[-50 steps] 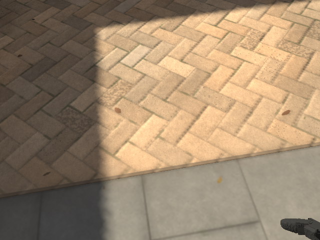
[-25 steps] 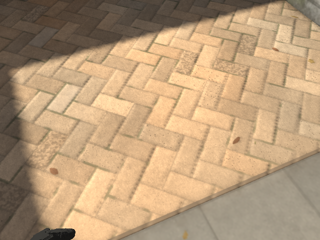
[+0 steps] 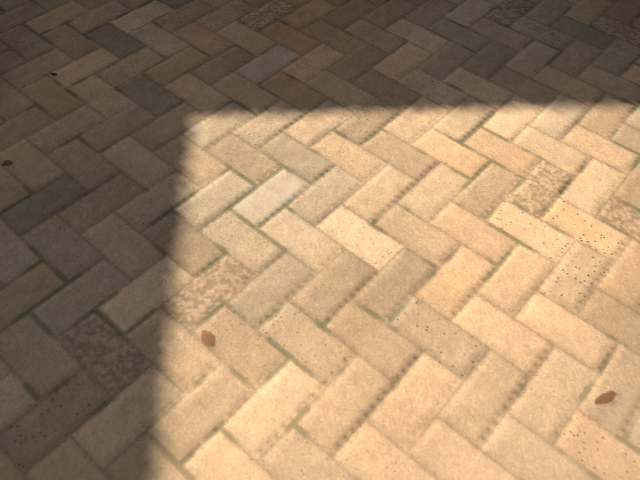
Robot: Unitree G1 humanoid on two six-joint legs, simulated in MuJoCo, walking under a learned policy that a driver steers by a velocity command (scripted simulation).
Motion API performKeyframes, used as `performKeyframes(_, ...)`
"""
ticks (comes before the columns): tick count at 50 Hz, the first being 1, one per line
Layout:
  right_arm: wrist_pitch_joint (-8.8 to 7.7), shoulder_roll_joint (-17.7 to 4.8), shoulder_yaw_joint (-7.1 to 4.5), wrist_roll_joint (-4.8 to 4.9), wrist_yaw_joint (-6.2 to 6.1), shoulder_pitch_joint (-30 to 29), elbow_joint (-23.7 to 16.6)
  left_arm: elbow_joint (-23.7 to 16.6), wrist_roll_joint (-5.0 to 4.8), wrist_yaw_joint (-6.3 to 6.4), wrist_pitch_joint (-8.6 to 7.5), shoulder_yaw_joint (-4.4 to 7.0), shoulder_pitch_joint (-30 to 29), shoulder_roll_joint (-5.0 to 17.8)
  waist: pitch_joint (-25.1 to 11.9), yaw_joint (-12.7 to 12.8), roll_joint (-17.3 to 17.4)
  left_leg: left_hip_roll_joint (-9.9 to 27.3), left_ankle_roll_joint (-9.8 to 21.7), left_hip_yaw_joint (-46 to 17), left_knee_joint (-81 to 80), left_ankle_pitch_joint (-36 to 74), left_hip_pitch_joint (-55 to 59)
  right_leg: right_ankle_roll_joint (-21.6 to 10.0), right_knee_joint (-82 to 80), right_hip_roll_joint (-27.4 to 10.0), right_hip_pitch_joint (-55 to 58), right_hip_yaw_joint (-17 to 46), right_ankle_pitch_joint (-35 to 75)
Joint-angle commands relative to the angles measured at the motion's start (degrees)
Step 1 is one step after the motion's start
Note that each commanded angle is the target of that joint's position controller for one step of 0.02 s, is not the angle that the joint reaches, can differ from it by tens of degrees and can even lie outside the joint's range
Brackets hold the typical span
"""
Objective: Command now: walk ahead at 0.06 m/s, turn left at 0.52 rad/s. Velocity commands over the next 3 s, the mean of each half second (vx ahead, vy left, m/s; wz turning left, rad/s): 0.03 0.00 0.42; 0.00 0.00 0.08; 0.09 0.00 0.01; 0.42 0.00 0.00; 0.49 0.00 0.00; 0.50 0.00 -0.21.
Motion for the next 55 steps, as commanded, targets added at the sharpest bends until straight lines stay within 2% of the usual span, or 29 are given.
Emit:
performKeyframes(1, -0.16, -4.82, -1.64, -0.03, 0.88, 1.77, -4.26, -3.01, -1.34, 0.12, 0.21, 2.78, -3.02, 10.73, -6.35, -1.80, -6.61, -0.82, 2.31, 2.05, -8.28, 1.22, 6.38, -9.26, -4.00, -16.73, 5.32, 9.48, 10.44)
performKeyframes(2, -0.26, -5.20, -1.97, -0.16, 0.88, 2.94, -3.95, -2.38, -1.81, 0.11, 0.46, 2.72, -2.32, 10.14, -6.58, -2.41, -5.90, -2.30, 3.62, 2.81, -13.53, 5.17, 10.07, -7.03, -0.60, -15.23, 4.54, 7.92, 8.46)
performKeyframes(3, -0.41, -7.50, -2.85, -0.46, 0.36, 4.93, -3.53, -0.90, -1.53, -0.05, 0.68, 2.38, 0.87, 8.36, -6.78, -2.55, -2.23, -2.36, 5.67, 0.03, -19.07, 13.33, 15.21, -3.22, 5.53, -12.20, 1.86, 5.43, 4.23)
performKeyframes(4, -0.67, -14.41, -4.59, -0.62, -0.81, 6.97, -4.12, -1.82, 0.75, -0.39, 0.60, 1.52, 1.60, 5.16, -7.52, -1.11, 13.21, 9.66, 10.58, -16.47, -21.71, 36.44, 23.88, 2.49, 22.43, -5.09, -10.18, -0.53, -10.32)
performKeyframes(5, -1.53, -16.59, -4.56, -2.00, -0.69, 6.19, -5.62, -4.88, 1.42, 0.15, 0.59, 1.29, -3.27, 5.19, -7.41, -3.07, 18.94, 18.24, 22.00, -30.49, -24.10, 39.63, 24.30, 5.66, 35.73, 3.04, -23.16, 5.37, -28.75)
performKeyframes(6, -2.90, -13.55, -3.80, -2.24, -0.09, 6.72, -5.57, -4.81, 0.79, 0.28, 0.72, 2.00, -5.90, 7.43, -9.42, -4.80, 10.55, 16.15, 22.56, -27.35, -24.35, 38.52, 24.11, 5.05, 43.12, 2.29, -24.24, 12.85, -28.14)
performKeyframes(7, -3.87, -12.60, -3.48, -1.78, -0.17, 4.77, -5.40, -4.73, -0.34, 0.39, 0.86, 2.11, -5.51, 7.09, -8.99, -3.13, 8.42, 13.25, 19.67, -22.66, -23.76, 36.48, 23.80, 4.14, 44.14, 1.53, -25.11, 14.64, -23.35)
performKeyframes(8, -4.18, -11.22, -3.26, -0.79, -0.41, 1.98, -5.84, -3.49, -0.29, 0.87, 0.96, 2.24, -4.14, 6.86, -8.92, -1.78, 5.42, 10.74, 16.77, -20.06, -23.25, 33.29, 23.46, 3.90, 42.62, 0.82, -25.29, 15.59, -19.28)
performKeyframes(9, -3.97, -9.84, -2.74, 0.10, -0.81, -0.36, -6.31, -3.31, 0.18, 1.26, 1.04, 2.61, -3.87, 7.86, -8.64, -0.91, 5.38, 9.91, 15.42, -19.07, -23.33, 32.59, 22.59, 4.05, 41.23, 0.56, -24.84, 16.08, -16.41)
performKeyframes(10, -3.77, -9.46, -2.41, -0.05, -1.17, -0.87, -6.68, -3.12, 0.26, 1.24, 0.95, 2.64, -3.61, 7.59, -9.31, -0.34, 6.31, 8.92, 15.27, -18.34, -23.29, 34.36, 20.82, 4.37, 41.66, 1.36, -22.24, 15.76, -14.37)
performKeyframes(12, -3.53, -9.05, -2.24, -0.41, -1.58, -1.07, -7.12, -2.63, -0.31, 1.03, 0.82, 2.42, -2.12, 6.63, -10.72, 0.15, 6.17, 7.96, 15.33, -17.32, -23.30, 34.35, 21.49, 4.94, 38.36, 2.27, -20.49, 15.69, -11.68)
performKeyframes(15, -3.27, -8.80, -2.10, -0.46, -2.00, -0.56, -6.89, -2.44, -0.48, 0.74, 0.98, 1.63, -3.14, 5.05, -10.69, -1.11, 6.47, 7.45, 15.13, -17.03, -23.10, 30.23, 21.52, 5.73, 29.14, 2.08, -17.11, 15.62, -10.01)
performKeyframes(19, -2.75, -9.02, -1.83, -1.11, -1.55, -1.31, -6.22, -2.23, -0.72, 0.08, 1.14, 1.36, -3.28, 5.53, -8.70, -2.27, 8.20, 7.21, 15.53, -18.44, -23.61, 22.64, 16.23, 5.43, 21.25, 2.07, -9.54, 14.69, -10.54)
performKeyframes(21, -2.62, -8.54, -1.44, -1.05, -1.14, -1.61, -5.56, -2.18, -0.80, -0.22, 0.97, 1.34, -2.98, 5.81, -7.55, -2.52, 8.31, 7.19, 15.40, -19.94, -23.10, 20.62, 15.44, 4.85, 17.27, 2.16, -7.31, 14.35, -10.95)
performKeyframes(23, -2.52, -7.37, -0.76, -0.57, -0.97, -3.04, -4.99, -1.49, -0.68, -0.69, 0.50, 1.12, -1.07, 5.03, -6.95, -0.88, 7.51, 5.91, 13.91, -20.10, -21.23, 19.31, 14.34, 3.64, 7.86, 2.57, -2.52, 13.38, -6.03)
performKeyframes(24, -2.53, -6.40, -0.32, -0.27, -0.97, -2.97, -4.47, -0.89, -0.29, -0.99, 0.16, 0.92, 0.41, 4.56, -6.67, 0.32, 6.56, 4.41, 11.95, -19.42, -20.35, 17.26, 12.76, 2.61, -0.29, 2.63, 2.04, 13.00, 1.41)
performKeyframes(25, -2.87, -5.02, 0.19, -0.74, -0.99, -1.05, -3.82, -0.80, 0.62, -1.00, -0.10, 1.01, 1.34, 6.11, -7.38, -0.27, 3.95, 2.09, 8.89, -18.28, -18.73, 12.30, 10.30, 1.13, -2.45, -0.90, 7.04, 16.63, 7.58)
performKeyframes(26, -3.35, -3.39, 0.66, -1.96, -0.81, 1.62, -3.89, -1.20, 1.37, -0.65, -0.13, 1.80, 1.75, 10.84, -8.63, -3.17, -6.27, -3.81, 5.40, -12.77, -11.53, 2.76, 7.10, -2.61, -2.28, -9.49, 10.11, 24.73, 18.40)
performKeyframes(27, -3.52, -3.17, 0.59, -1.83, -0.87, 1.23, -4.29, -0.55, 1.40, -0.78, -0.15, 1.12, -1.39, 9.15, -7.10, -4.73, -12.58, -6.23, 2.77, -8.11, -12.85, -4.70, 8.59, -9.14, -3.98, -13.40, 2.51, 29.12, 13.52)
performKeyframes(28, -3.46, -5.21, 0.22, -2.10, -1.11, 0.00, -3.36, -1.82, 1.23, -0.98, -0.51, 0.18, -5.08, 5.84, -5.48, -4.23, -10.41, -4.64, 1.62, -7.61, -13.74, -2.15, 12.58, -8.93, -5.07, -11.32, -0.77, 27.71, 6.61)
performKeyframes(29, -3.30, -5.46, -0.03, -2.05, -1.24, -2.12, -3.29, -1.43, 1.16, -0.99, -0.78, 0.05, -4.81, 5.36, -5.21, -3.10, -9.71, -4.90, 1.74, -7.66, -15.22, 2.39, 13.37, -6.15, -4.67, -8.02, -0.42, 25.16, 1.89)
performKeyframes(31, -2.35, -4.74, 0.06, -2.18, -1.43, -2.91, -2.98, -0.48, 0.82, -1.03, -1.50, -0.10, -3.36, 6.20, -4.23, -2.10, -9.37, -4.07, 1.94, -8.69, -16.94, 7.43, 15.72, -3.00, -4.45, -5.42, -1.75, 22.60, -2.92)
performKeyframes(33, -2.39, -4.54, 0.05, -1.66, -1.19, -2.01, -2.00, 0.33, 0.68, -0.81, -1.65, -0.44, -1.88, 6.03, -3.09, -1.75, -6.24, -4.00, 2.85, -9.04, -17.50, 8.51, 15.54, -1.35, -3.60, -3.26, -1.70, 19.99, -4.89)
performKeyframes(39, -3.49, -3.68, -0.04, -1.48, -1.32, -0.84, 1.02, 1.97, 0.28, -0.23, -1.17, -1.05, -0.27, 5.24, -3.54, -0.38, -0.63, -3.52, 2.51, -9.76, -18.84, 12.78, 14.93, -1.38, -0.76, -1.34, 1.28, 17.63, -1.87)
performKeyframes(44, -3.71, -3.65, -0.12, -1.33, -1.67, 0.24, 3.49, 3.73, 0.21, -0.44, -0.85, -1.44, -0.33, 4.64, -3.46, -0.35, 0.37, -3.29, 2.40, -9.97, -19.23, 14.20, 15.82, -1.16, -0.45, -0.40, 1.71, 16.68, -0.84)
performKeyframes(55, -3.70, -3.62, 0.05, -1.03, -2.36, 0.92, 9.21, 8.57, 0.03, -0.41, -0.78, -1.92, 0.49, 4.61, -2.65, -0.53, -0.65, -3.37, 2.32, -9.29, -19.79, 15.42, 17.61, -0.85, -1.54, 0.58, 1.84, 15.97, 0.45)
Next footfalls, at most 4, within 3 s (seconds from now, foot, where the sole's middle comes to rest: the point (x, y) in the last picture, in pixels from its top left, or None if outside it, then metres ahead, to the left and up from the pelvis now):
0.06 left None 0.07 0.13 -0.78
0.50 right None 0.10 -0.11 -0.78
1.56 left None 0.11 0.15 -0.78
2.02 right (326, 451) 0.52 0.01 -0.78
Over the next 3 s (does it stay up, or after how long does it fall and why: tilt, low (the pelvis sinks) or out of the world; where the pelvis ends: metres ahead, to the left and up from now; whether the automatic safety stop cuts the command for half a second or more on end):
stays up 0.86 0.22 0.00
